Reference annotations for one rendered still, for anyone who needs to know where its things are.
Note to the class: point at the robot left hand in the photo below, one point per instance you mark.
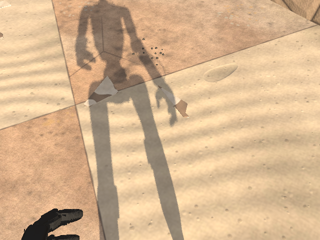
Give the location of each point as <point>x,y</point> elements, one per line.
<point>49,222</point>

